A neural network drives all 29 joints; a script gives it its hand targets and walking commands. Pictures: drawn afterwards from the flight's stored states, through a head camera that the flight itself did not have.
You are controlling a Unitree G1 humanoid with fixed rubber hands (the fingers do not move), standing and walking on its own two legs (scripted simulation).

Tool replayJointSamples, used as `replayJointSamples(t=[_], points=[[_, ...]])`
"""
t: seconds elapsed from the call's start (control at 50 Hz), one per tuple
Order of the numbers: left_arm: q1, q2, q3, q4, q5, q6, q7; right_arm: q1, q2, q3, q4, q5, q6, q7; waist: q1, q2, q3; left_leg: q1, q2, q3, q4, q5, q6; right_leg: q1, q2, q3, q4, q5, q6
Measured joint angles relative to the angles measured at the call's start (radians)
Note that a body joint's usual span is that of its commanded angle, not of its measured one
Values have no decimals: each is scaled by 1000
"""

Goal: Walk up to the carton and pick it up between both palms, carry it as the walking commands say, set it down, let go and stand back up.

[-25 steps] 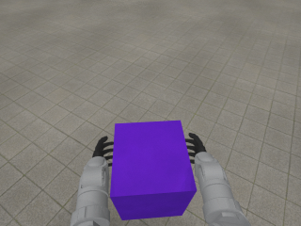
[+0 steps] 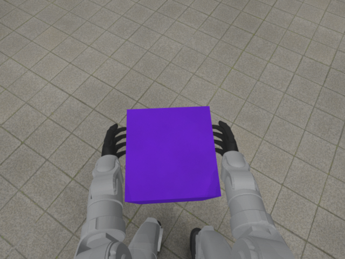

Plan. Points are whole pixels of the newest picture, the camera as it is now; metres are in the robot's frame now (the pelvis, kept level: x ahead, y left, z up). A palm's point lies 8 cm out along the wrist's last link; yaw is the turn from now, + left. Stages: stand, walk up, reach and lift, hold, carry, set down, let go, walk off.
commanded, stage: set down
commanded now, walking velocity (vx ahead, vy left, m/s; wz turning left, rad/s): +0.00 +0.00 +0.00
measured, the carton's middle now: (170, 161) +0.35 +0.06 -0.13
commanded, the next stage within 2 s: none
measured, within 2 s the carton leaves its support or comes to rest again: neither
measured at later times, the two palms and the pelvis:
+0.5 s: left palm (119, 154) +0.35 +0.21 -0.13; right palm (219, 150) +0.40 -0.08 -0.13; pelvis -0.01 +0.01 -0.07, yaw -1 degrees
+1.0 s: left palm (124, 155) +0.38 +0.21 -0.22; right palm (211, 152) +0.42 -0.07 -0.22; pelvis -0.02 +0.00 -0.15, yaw -1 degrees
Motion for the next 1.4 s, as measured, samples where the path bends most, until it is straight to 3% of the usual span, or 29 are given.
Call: replayJointSamples(t=[0.46,0.92,1.4], points=[[-111,11,34,18,-43,-9,33,-154,-49,-21,64,31,-4,7,-24,-7,-148,-470,-32,4,341,-106,5,-470,21,24,345,-110,26],[-231,103,14,121,-123,-49,41,-260,-86,31,126,114,-33,-70,-7,-24,-185,-778,-47,-9,623,-205,-23,-787,64,23,635,-206,24],[-444,167,53,163,-120,-10,41,-498,-139,-1,192,130,0,-86,-10,-26,-94,-1046,-76,-17,869,-232,-36,-1050,94,18,877,-237,49]])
